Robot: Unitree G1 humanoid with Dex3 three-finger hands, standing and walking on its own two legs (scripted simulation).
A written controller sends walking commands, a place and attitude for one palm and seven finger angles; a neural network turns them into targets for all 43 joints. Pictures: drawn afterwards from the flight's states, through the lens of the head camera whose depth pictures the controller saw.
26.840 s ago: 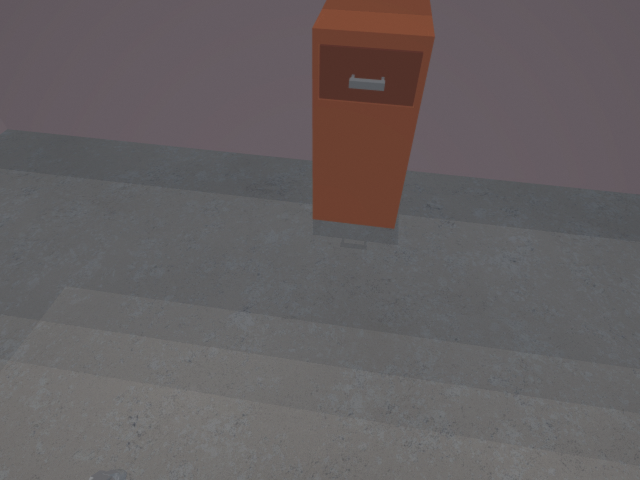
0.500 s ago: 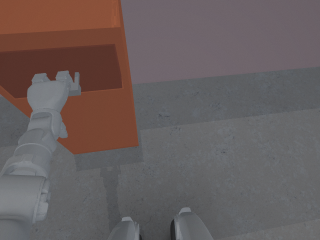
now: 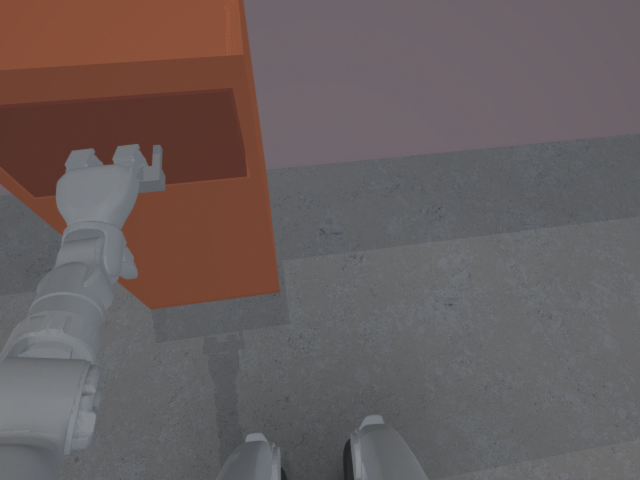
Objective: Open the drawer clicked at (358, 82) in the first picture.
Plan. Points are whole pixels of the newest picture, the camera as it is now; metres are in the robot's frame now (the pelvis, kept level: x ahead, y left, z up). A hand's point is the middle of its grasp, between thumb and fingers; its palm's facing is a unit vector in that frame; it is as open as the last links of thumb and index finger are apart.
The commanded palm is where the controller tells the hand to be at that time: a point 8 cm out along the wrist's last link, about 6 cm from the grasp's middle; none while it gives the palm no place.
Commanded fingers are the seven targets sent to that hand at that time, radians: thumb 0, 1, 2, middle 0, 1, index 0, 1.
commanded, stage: close the thumb around the handle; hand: left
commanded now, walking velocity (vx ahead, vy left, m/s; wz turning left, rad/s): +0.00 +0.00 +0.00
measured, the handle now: (119, 168) +0.53 +0.26 +0.00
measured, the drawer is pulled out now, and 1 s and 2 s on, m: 0.00 0.01 0.12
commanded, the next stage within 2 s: pull the drawer open in 0.66 s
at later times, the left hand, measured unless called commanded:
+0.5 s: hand (118, 211) +0.47 +0.26 -0.02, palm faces -0.05 -0.02 -1.00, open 6.8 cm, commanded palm +0.45 +0.25 +0.03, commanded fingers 0.00 0.90 0.90 -0.40 -1.35 -0.40 -1.35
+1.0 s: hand (118, 218) +0.46 +0.26 -0.02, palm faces -0.05 -0.03 -1.00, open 6.1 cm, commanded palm +0.42 +0.25 +0.03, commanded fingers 0.00 0.90 0.90 -0.40 -1.35 -0.40 -1.35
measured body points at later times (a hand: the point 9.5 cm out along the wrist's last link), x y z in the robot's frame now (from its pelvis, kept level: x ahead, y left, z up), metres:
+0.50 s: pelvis +0.00 +0.00 +0.00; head +0.14 +0.01 +0.43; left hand +0.46 +0.26 +0.04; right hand +0.02 -0.27 -0.13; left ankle -0.02 +0.09 -0.66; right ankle +0.03 -0.12 -0.66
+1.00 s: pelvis +0.00 +0.00 +0.00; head +0.14 +0.00 +0.43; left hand +0.45 +0.26 +0.03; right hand +0.03 -0.27 -0.13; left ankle -0.02 +0.09 -0.66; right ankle +0.03 -0.12 -0.66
